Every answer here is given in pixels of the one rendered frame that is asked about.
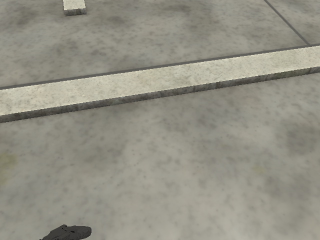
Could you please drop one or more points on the left robot hand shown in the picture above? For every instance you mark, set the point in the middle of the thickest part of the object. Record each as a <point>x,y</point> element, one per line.
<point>65,232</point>

